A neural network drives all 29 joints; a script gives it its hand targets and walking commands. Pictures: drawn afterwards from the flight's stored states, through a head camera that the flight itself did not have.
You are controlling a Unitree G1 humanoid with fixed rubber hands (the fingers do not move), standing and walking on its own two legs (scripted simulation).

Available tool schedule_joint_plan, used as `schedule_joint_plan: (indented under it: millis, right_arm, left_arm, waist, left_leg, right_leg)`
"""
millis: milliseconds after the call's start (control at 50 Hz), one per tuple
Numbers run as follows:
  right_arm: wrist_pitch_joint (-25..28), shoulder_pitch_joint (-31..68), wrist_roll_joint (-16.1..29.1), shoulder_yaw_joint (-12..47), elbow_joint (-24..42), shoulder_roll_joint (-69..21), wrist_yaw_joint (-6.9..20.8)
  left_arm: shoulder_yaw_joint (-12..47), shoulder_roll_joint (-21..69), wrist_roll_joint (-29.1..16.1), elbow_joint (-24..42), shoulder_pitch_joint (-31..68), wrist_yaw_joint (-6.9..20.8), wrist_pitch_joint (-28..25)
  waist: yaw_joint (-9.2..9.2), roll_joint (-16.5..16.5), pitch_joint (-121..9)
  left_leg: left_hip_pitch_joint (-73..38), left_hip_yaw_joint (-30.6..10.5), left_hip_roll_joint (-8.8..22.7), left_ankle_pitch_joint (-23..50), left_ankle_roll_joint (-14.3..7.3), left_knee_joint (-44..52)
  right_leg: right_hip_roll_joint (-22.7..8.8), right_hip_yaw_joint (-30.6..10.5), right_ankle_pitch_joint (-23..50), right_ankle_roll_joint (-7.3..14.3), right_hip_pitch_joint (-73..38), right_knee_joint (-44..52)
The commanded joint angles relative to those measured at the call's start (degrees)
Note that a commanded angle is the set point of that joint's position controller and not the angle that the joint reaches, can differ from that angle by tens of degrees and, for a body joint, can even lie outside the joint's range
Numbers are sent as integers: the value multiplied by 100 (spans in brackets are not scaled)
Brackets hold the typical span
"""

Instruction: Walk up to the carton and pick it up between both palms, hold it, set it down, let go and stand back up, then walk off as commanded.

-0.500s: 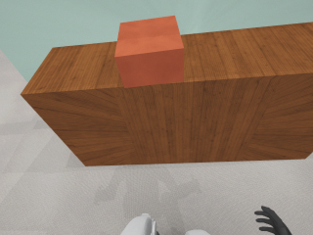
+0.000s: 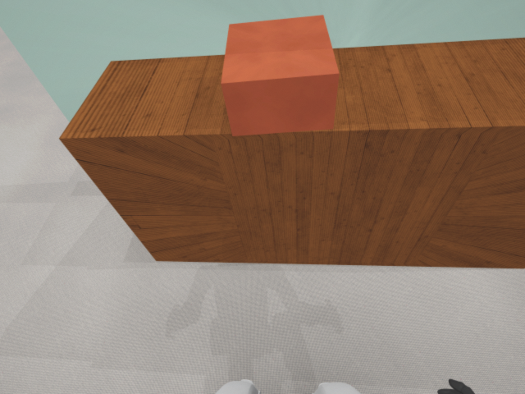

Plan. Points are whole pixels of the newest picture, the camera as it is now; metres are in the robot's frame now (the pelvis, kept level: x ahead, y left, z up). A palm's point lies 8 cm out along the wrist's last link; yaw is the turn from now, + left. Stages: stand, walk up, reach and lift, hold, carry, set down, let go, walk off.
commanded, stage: walk off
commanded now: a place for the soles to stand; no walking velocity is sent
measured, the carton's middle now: (278, 74) +0.80 -0.04 +0.04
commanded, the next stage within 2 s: stand in 0.76 s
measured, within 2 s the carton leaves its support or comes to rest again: neither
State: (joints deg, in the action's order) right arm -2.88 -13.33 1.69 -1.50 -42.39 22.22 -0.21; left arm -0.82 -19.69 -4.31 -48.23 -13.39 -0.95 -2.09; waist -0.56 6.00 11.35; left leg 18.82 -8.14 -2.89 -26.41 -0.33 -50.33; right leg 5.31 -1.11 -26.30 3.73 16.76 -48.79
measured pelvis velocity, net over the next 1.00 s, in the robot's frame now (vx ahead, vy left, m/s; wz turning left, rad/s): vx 0.02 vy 0.00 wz -0.02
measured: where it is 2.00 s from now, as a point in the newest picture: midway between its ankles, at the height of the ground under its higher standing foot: outside the picture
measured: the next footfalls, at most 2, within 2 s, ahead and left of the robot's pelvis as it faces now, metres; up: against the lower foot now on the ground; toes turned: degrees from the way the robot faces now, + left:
none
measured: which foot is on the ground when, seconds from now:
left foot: down 0.00-1.00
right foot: down 0.00-1.00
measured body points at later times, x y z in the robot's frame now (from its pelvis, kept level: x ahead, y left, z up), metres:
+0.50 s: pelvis +0.03 +0.01 +0.00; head +0.09 -0.02 +0.45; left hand +0.13 +0.33 -0.09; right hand +0.16 -0.28 -0.12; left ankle +0.03 +0.13 -0.70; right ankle +0.01 -0.09 -0.70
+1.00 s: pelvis +0.02 +0.00 +0.01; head +0.06 -0.03 +0.45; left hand +0.14 +0.32 -0.08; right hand +0.15 -0.29 -0.11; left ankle +0.04 +0.14 -0.70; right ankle +0.04 -0.09 -0.69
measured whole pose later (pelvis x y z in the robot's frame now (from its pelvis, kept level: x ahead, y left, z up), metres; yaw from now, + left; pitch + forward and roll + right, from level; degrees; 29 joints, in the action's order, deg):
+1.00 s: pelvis +0.02 +0.00 +0.01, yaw -1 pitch -6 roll +0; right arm 0.7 -9.4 1.7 -1.5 -42.6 22.3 -0.8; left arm -0.8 -21.8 -4.3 -49.5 -9.3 -1.0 -3.4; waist -0.5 4.0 11.1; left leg 15.9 -6.2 -2.2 -23.7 0.9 -46.0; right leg 3.3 -1.5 -23.9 3.0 16.9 -47.9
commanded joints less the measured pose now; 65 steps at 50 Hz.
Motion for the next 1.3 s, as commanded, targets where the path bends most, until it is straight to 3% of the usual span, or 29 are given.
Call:
schedule_joint_plan:
  millis: [0, 40, 120, 180, 200, 240, 260, 280, 340, 420, 460, 500, 540, 580, 620, 640, 660, 680, 700, 740, 820, 860, 900, 940, 980, 1020, 1060, 1160, 1280]
  right_arm:
    - [532, -589, -462, -751, 11, 1725, -39]
    - [572, -452, -419, -734, -11, 1718, -64]
    - [584, -220, -426, -629, 107, 1432, -115]
    - [549, -117, -401, -619, 160, 1421, -117]
    - [528, 30, -379, -606, 213, 1406, -109]
    - [503, 489, -272, -536, 352, 1191, -103]
    - [469, 483, -227, -511, 322, 1098, -132]
    - [439, 484, -256, -528, 337, 1140, -157]
    - [432, 242, -305, -555, 271, 1186, -125]
    - [497, 11, -300, -579, 144, 1163, -85]
    - [564, -370, -345, -647, 13, 1316, -96]
    - [646, -596, -380, -713, -41, 1586, -138]
    - [634, -307, -359, -644, -75, 1526, -150]
    - [588, 60, -376, -589, -4, 1529, -138]
    - [534, 467, -372, -560, 130, 1531, -104]
    - [514, 751, -329, -549, 228, 1470, -88]
    - [505, 914, -258, -513, 316, 1247, -96]
    - [458, 725, -229, -474, 291, 1116, -143]
    - [370, 468, -314, -537, 91, 1262, -152]
    - [393, 352, -302, -556, 28, 1296, -115]
    - [404, 462, -181, -380, 99, 1217, -87]
    - [476, 100, -221, -411, -156, 1258, -94]
    - [548, 86, -271, -512, -214, 1634, -121]
    - [563, 707, -253, -445, -34, 1661, -94]
    - [517, 1011, -200, -353, -66, 1431, -45]
    - [412, 853, -131, -313, -167, 1169, -35]
    - [376, 549, -169, -291, -325, 1152, -35]
    - [497, 834, -279, -321, -368, 1332, 19]
    - [471, 840, -264, -250, -578, 1189, 25]
  left_arm:
    - [-529, -1282, 488, 466, 275, -2, -107]
    - [-545, -1468, 461, 405, 335, -45, -121]
    - [-522, -1465, 389, 304, 227, -33, -149]
    - [-523, -1462, 392, 272, 146, -44, -177]
    - [-536, -1496, 385, 240, 33, -51, -207]
    - [-638, -1802, 413, 159, -490, -96, -279]
    - [-701, -2011, 427, 201, -547, -102, -292]
    - [-708, -2082, 423, 216, -543, -97, -288]
    - [-655, -1838, 512, 332, -422, -97, -249]
    - [-595, -1726, 490, 389, -45, -99, -227]
    - [-542, -1641, 423, 488, 360, -88, -240]
    - [-502, -1390, 353, 469, 475, -104, -201]
    - [-437, -1335, 409, 466, 488, -94, -175]
    - [-460, -1430, 408, 434, 447, -54, -206]
    - [-530, -1502, 389, 272, 74, -18, -250]
    - [-614, -1635, 392, 145, -341, -24, -271]
    - [-730, -1999, 456, 66, -774, -59, -312]
    - [-787, -2246, 489, 140, -726, -82, -346]
    - [-736, -2165, 496, 226, -389, -47, -312]
    - [-700, -1974, 575, 283, -238, -50, -319]
    - [-454, -1868, 575, 157, 584, -114, -280]
    - [-446, -1808, 493, 171, 952, -82, -254]
    - [-408, -1503, 379, 178, 855, -90, -223]
    - [-398, -1474, 357, 34, 687, -81, -163]
    - [-402, -1499, 459, -155, 556, -29, -172]
    - [-469, -1899, 526, -215, 703, -12, -229]
    - [-465, -1993, 533, -211, 1122, -9, -222]
    - [-361, -1552, 477, -341, 1311, 31, -141]
    - [-349, -1624, 501, -576, 1440, 69, -125]
  waist:
    - [-152, 409, -1109]
    - [-89, -43, -827]
    - [-45, 119, -1039]
    - [78, 42, -1272]
    - [167, -134, -1389]
    - [542, -887, -1762]
    - [604, -1205, -1739]
    - [532, -1305, -1511]
    - [326, -1068, -1086]
    - [74, -1049, -1399]
    - [-221, -660, -1831]
    - [-363, -77, -1887]
    - [-180, -144, -1327]
    - [-32, -124, -904]
    - [253, -214, -933]
    - [497, -424, -1276]
    - [746, -1356, -1522]
    - [665, -1741, -1447]
    - [383, -987, -1245]
    - [289, -958, -785]
    - [29, -1381, -1136]
    - [-246, -975, -1436]
    - [-191, -453, -1802]
    - [98, -484, -1492]
    - [241, -656, -1360]
    - [107, -943, -1248]
    - [-93, -1076, -1083]
    - [8, -793, -1130]
    - [-19, -875, -1148]
  left_leg:
    - [-1348, -2816, 1569, 194, -968, 3012]
    - [-1332, -3013, 1849, 1352, -1212, 2817]
    - [-1769, -2194, 1695, 3765, -994, 2224]
    - [-1661, -1725, 1496, 4481, -975, 1719]
    - [-1316, -1358, 1279, 4453, -902, 1404]
    - [-54, -154, 378, 3803, -387, 97]
    - [369, 321, 53, 2309, -176, -553]
    - [943, 388, -19, -300, -129, -686]
    - [1392, 220, 174, -874, -140, -214]
    - [57, 273, 323, 895, -272, 1132]
    - [-1666, -425, 522, 2665, -656, 1547]
    - [-2283, -2166, 1765, 4661, -1573, 1940]
    - [-2042, -2317, 2065, 5006, -1667, 1935]
    - [-1367, -1980, 1973, 4679, -1513, 1974]
    - [-687, -1362, 1471, 3980, -1114, 1570]
    - [-111, -706, 937, 3560, -727, 961]
    - [612, 49, 187, 2689, -285, -388]
    - [1115, 317, -267, -182, -42, -970]
    - [1143, -70, -114, -1076, -36, -937]
    - [1365, -36, 14, -948, -91, -1039]
    - [127, 292, 400, -447, -114, 825]
    - [-1204, 145, 551, 1819, -247, 1749]
    - [-1733, -1206, 1215, 3117, -876, 2110]
    - [-727, -1480, 1704, 3406, -1425, 1974]
    - [-83, -746, 1072, 1962, -761, 1734]
    - [-157, 80, 342, 1082, -143, 1007]
    - [-588, 205, 352, 653, -160, 1280]
    - [-782, -596, 822, 1327, -533, 2164]
    - [-740, -334, 615, 820, -400, 2161]
  right_leg:
    - [-278, -423, -244, -199, 1247, -391]
    - [-234, -412, -1040, -205, 1387, -577]
    - [-436, -343, -708, -203, 1208, -170]
    - [-608, -162, 239, -164, 595, 612]
    - [-716, -245, 1450, -97, 10, 1012]
    - [-1277, -1433, 3766, 355, -1637, 1489]
    - [-1888, -2326, 4471, 704, -1779, 1760]
    - [-2249, -2778, 5254, 938, -1937, 1813]
    - [-2144, -2533, 5072, 776, -1897, 1590]
    - [-1719, -1728, 5180, 404, -1289, 1119]
    - [-1191, -948, 4685, 83, -35, 235]
    - [-326, -334, 1289, -321, 997, -1447]
    - [-344, -452, -1353, -170, 1344, -1022]
    - [-489, -267, -1271, -127, 1051, -222]
    - [-642, -190, 496, -79, 39, 1088]
    - [-787, -603, 1873, 111, -1030, 1559]
    - [-1408, -1947, 2905, 374, -1771, 1988]
    - [-2248, -3221, 3869, 714, -1827, 2443]
    - [-2395, -3376, 2970, 884, -1352, 2442]
    - [-2285, -2995, 2625, 820, -1121, 2386]
    - [-2046, -2488, 4383, 694, -933, 1988]
    - [-1641, -1748, 4419, 381, -193, 1452]
    - [-819, -710, 3838, -166, 56, 445]
    - [-619, -467, 1683, -245, -410, 576]
    - [-882, -1019, 2051, -139, -920, 1736]
    - [-1788, -2387, 2269, 344, -613, 2551]
    - [-1950, -2555, 1867, 560, -86, 2716]
    - [-1050, -1300, 1048, 30, -49, 2290]
    - [-1287, -1651, 622, 140, -84, 2720]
